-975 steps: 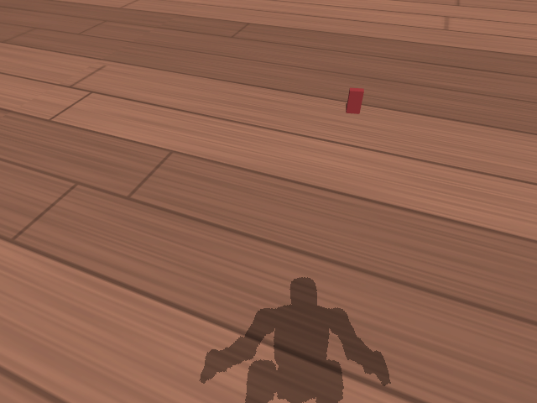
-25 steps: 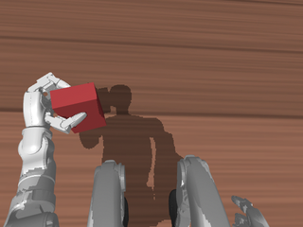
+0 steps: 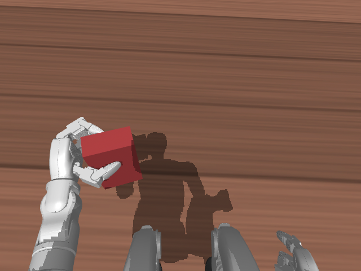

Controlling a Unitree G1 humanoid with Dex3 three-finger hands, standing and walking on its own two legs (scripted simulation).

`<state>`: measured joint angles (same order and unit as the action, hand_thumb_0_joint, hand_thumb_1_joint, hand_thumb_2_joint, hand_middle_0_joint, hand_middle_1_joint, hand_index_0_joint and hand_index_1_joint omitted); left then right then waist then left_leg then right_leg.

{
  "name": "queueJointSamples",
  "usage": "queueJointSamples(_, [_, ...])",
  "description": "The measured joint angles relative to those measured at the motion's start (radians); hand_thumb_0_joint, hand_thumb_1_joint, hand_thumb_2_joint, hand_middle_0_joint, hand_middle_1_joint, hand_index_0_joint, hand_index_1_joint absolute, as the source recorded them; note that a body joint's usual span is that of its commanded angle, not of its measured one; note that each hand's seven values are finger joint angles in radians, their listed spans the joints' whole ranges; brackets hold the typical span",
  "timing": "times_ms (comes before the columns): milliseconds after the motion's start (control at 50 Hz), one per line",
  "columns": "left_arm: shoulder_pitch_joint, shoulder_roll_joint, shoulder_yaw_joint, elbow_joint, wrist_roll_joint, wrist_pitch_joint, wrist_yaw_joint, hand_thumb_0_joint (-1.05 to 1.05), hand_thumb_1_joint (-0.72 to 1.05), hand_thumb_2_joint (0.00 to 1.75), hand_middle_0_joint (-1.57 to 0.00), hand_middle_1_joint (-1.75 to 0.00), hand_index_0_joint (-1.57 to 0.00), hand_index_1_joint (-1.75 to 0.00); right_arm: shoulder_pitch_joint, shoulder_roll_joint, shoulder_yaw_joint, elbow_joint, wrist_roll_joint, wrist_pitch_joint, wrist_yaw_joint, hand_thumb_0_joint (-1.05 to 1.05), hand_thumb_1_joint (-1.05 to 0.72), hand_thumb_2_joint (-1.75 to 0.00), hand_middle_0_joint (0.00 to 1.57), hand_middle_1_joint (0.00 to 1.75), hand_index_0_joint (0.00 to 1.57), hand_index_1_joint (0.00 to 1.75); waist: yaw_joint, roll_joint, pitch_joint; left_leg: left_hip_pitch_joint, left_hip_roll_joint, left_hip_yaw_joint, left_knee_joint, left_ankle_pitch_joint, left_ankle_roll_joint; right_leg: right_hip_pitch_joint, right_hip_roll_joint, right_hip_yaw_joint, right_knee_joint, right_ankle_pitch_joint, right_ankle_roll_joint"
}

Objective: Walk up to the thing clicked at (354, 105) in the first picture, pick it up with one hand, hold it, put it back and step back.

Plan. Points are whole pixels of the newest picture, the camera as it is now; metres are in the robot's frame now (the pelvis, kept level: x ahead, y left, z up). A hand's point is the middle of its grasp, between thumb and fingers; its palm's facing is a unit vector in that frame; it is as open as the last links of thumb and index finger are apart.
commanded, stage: lift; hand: left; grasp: from the side
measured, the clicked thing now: (116, 161) +0.38 +0.16 -0.01
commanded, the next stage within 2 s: hold in 1.08 s
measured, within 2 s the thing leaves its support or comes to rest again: neither
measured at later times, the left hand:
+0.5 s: hand (81, 131) +0.37 +0.18 +0.13, palm faces +0.09 -1.00 -0.03, open 9.1 cm
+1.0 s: hand (79, 116) +0.37 +0.17 +0.17, palm faces +0.09 -1.00 -0.01, open 9.1 cm
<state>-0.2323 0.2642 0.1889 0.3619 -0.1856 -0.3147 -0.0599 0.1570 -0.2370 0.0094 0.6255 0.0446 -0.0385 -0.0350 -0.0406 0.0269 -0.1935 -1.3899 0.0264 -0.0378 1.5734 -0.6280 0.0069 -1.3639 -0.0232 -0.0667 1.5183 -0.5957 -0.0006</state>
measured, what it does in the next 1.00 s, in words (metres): rises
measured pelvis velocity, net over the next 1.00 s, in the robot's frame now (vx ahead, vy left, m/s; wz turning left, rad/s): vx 0.04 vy -0.01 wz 0.02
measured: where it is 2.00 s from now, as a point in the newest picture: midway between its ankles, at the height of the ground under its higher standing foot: outside the picture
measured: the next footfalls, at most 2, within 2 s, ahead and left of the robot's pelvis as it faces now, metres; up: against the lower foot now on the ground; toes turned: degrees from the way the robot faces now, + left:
none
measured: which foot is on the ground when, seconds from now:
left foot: down 0.00-1.00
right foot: down 0.00-1.00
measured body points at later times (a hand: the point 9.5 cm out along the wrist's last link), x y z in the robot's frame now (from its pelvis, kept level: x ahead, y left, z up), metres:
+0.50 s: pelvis +0.02 +0.00 +0.09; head +0.10 +0.01 +0.53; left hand +0.36 +0.24 +0.13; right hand +0.16 -0.24 -0.02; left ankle +0.05 +0.11 -0.56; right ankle +0.06 -0.13 -0.56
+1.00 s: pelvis +0.04 -0.01 +0.12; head +0.10 +0.00 +0.57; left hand +0.36 +0.23 +0.17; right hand +0.17 -0.25 +0.01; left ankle +0.05 +0.11 -0.56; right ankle +0.06 -0.13 -0.56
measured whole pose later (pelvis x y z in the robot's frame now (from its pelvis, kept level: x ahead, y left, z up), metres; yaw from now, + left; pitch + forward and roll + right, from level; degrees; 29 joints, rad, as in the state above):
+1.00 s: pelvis +0.04 -0.01 +0.12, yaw +1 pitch +11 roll -1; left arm -0.13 0.22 0.15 0.42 -0.20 -0.36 -0.10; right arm 0.24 -0.23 0.01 0.66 0.02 -0.06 -0.03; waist -0.03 0.02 -0.08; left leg -0.72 0.03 -0.02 1.01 -0.47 -0.01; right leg -0.71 -0.01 -0.06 0.97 -0.45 0.00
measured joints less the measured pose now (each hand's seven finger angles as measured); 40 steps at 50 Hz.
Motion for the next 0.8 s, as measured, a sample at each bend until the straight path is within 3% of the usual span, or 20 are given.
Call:
queueJointSamples(320, [0.058,-0.023,-0.026,0.023,-0.010,-0.015,-0.020,0.00,-0.48,1.11,-0.93,-1.26,-0.92,-1.23,0.058,-0.006,-0.004,0.012,-0.011,-0.022,0.011,0.01,-0.92,-0.89,0.20,0.30,0.20,0.30,0.009,-0.006,0.049,0.313,0.001,0.014,-0.260,0.061,0.002,0.311,0.006,0.008,-0.263,0.064,0.007])
queueJointSamples(800, [0.087,-0.043,-0.038,0.051,-0.004,-0.037,-0.022,0.00,-0.48,1.11,-0.92,-1.27,-0.91,-1.24,0.074,0.010,0.001,0.019,-0.024,-0.025,0.005,0.01,-0.92,-0.89,0.20,0.30,0.20,0.30,0.011,-0.015,0.108,0.591,0.000,0.020,-0.508,0.143,-0.010,0.581,0.010,0.009,-0.495,0.138,-0.002])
